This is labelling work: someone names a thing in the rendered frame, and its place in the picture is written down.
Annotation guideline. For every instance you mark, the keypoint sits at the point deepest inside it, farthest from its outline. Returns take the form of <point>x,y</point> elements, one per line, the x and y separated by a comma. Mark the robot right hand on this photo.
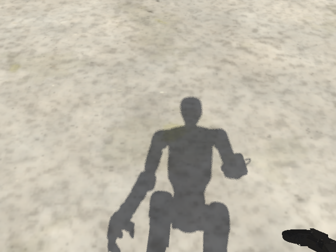
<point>314,239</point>

